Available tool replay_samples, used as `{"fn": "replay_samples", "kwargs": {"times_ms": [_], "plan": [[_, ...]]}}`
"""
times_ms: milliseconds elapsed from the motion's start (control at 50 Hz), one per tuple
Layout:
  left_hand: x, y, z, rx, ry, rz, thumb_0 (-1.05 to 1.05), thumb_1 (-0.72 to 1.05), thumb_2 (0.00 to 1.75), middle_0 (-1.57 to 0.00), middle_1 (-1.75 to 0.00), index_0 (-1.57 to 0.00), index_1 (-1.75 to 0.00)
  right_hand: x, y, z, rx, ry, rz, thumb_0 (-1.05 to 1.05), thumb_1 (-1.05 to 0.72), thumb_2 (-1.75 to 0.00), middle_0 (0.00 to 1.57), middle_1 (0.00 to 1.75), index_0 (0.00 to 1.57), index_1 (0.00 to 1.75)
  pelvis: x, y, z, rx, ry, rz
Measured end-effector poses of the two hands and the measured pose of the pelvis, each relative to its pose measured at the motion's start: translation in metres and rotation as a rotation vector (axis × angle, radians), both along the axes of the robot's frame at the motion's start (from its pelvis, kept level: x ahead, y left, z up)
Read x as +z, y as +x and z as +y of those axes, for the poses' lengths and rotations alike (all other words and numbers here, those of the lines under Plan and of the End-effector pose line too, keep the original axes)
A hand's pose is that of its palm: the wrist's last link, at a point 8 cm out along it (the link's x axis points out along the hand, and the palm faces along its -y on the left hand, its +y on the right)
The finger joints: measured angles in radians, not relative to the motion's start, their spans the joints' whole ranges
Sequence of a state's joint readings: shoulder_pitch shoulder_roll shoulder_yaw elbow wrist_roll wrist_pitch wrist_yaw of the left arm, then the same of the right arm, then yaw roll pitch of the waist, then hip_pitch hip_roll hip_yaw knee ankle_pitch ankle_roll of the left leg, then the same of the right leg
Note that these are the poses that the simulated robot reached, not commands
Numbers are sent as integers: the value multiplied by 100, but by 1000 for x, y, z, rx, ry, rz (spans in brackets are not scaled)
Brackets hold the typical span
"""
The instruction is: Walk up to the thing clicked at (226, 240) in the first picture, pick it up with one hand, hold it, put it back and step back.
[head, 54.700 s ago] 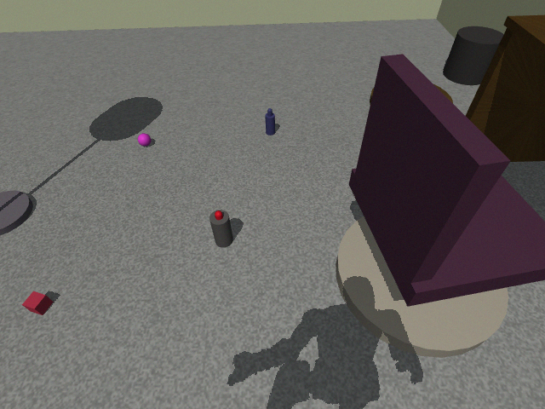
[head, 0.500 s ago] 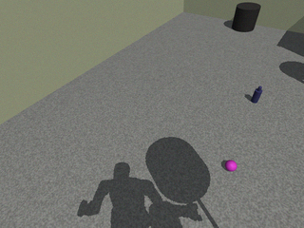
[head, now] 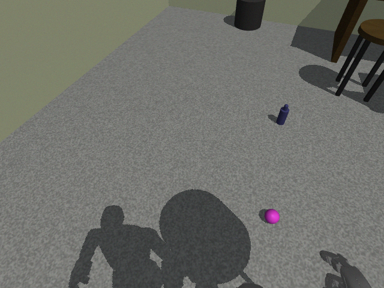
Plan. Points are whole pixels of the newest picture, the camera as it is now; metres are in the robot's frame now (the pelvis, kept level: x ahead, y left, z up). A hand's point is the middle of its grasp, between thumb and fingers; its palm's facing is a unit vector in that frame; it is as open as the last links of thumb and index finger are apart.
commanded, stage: walk up
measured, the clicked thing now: out of the picture +0.78 -1.26 -0.67
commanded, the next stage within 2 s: none
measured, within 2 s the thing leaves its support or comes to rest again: neither
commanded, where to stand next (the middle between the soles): +0.26 +0.05 m, yaw -76 degrees
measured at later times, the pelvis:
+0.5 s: pelvis +0.19 +0.09 -0.03, yaw -24 degrees
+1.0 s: pelvis +0.21 +0.19 -0.02, yaw -52 degrees
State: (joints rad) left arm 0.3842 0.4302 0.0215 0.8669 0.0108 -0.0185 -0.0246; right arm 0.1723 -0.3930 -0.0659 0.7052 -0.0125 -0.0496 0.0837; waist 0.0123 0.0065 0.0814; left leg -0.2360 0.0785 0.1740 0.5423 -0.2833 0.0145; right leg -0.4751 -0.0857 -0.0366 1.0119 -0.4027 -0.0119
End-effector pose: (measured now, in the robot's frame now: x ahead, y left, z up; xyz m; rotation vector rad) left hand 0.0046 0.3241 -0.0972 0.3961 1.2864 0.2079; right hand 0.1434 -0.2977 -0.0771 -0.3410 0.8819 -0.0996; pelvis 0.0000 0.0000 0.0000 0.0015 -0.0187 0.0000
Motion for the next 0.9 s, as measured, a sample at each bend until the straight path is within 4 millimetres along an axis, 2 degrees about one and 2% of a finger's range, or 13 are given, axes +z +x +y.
{"fn": "replay_samples", "kwargs": {"times_ms": [60,120,180,220,280,380,440,500,560,620,700,780,900], "plan": [[13,71,15,-92,28,-65,1,90,90,-21,-30,-21,-30,-3,-9,-6,-71,-1,36,1,-90,-90,20,30,20,30,2,22,7,-52,7,0],[26,142,21,-185,71,-120,1,90,90,-21,-30,-21,-30,-13,-20,-15,-152,5,77,1,-90,-90,20,30,20,30,-1,46,11,-101,12,-3],[34,207,19,-270,122,-187,0,90,90,-20,-30,-21,-30,-32,-25,-26,-231,16,122,1,-90,-90,20,30,20,30,-13,74,11,-134,11,-6],[36,242,20,-309,166,-261,0,90,90,-21,-30,-21,-30,-50,-23,-32,-259,14,156,1,-90,-90,20,30,20,30,-26,90,8,-148,8,-13],[39,272,19,-337,191,-309,0,90,90,-20,-30,-21,-30,-62,-9,-27,-292,25,193,1,-91,-90,20,30,20,30,-30,109,17,-210,-11,-28],[41,299,25,-394,181,-251,0,90,90,-21,-30,-21,-30,-57,27,-1,-307,55,132,1,-91,-90,20,30,20,30,-22,143,41,-295,-19,-29],[37,322,35,-450,169,-210,0,90,90,-21,-30,-21,-30,-55,40,17,-341,58,105,1,-91,-90,20,30,20,30,-22,164,61,-355,-12,-24],[26,355,50,-507,150,-190,0,89,90,-21,-30,-21,-30,-57,45,38,-411,46,104,1,-91,-90,20,30,20,30,-27,185,87,-422,1,-21],[6,400,68,-555,129,-192,0,89,90,-21,-30,-22,-30,-61,43,64,-489,12,102,1,-91,-90,20,30,20,30,-40,207,115,-488,4,-17],[-17,449,77,-591,117,-205,0,89,90,-21,-30,-21,-30,-64,28,97,-571,-12,126,1,-91,-90,20,30,20,30,-50,217,140,-551,-2,-31],[-25,492,71,-674,60,-187,1,90,90,-21,-30,-21,-30,-49,-4,141,-677,-3,187,1,-91,-90,20,30,20,30,-38,219,158,-626,-28,-22],[-22,512,58,-754,-13,-149,0,90,90,-21,-30,-21,-30,-31,-45,169,-777,-33,227,1,-90,-90,20,30,21,30,-26,225,173,-698,-27,0],[-19,524,27,-897,-57,-85,0,90,90,-20,-30,-21,-30,-12,-124,197,-944,-101,266,1,-90,-90,20,30,21,30,-20,225,187,-834,-15,12]]}}
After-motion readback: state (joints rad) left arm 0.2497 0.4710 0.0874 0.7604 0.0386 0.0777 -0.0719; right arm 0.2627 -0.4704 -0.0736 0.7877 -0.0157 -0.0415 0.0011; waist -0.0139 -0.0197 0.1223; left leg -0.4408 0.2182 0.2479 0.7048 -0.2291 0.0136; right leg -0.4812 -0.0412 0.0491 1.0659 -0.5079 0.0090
